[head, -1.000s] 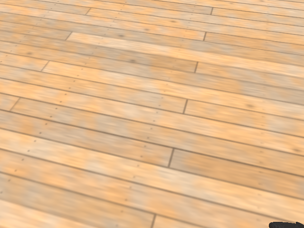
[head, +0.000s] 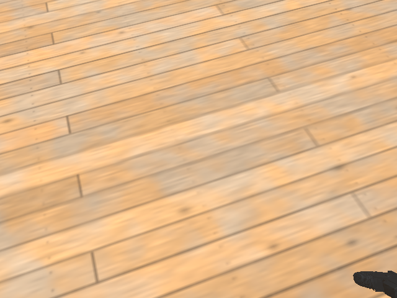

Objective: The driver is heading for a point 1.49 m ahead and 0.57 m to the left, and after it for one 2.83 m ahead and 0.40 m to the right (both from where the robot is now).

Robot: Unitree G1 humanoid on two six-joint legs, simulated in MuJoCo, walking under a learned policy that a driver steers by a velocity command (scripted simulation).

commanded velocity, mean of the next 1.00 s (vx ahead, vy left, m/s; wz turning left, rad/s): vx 0.50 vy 0.00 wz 0.22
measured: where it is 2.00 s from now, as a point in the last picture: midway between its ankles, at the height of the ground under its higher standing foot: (150, 155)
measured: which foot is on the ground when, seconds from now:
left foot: up 0.00-0.12, down 0.14-0.62, up 0.64-1.00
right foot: down 0.00-0.16, up 0.18-0.60, down 0.62-1.00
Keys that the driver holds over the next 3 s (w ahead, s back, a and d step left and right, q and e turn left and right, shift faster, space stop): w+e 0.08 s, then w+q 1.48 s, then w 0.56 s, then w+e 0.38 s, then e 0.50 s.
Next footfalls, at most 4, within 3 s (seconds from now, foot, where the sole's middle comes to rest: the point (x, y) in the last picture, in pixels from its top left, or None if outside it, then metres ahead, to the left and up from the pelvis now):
0.14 left None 0.28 0.14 -0.78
0.62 right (261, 288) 0.50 -0.10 -0.78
1.10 left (170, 223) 0.72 0.23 -0.78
1.58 right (187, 150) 1.06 0.19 -0.78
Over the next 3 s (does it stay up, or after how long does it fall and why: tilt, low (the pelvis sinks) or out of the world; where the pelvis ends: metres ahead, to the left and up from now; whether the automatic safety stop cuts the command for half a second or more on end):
stays up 1.35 0.65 -0.01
